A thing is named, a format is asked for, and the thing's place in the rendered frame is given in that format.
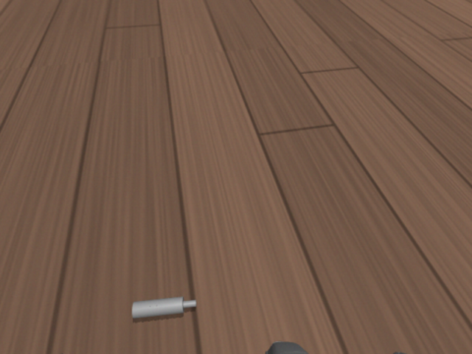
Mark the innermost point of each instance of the bottle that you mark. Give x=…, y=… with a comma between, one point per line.
x=158, y=307

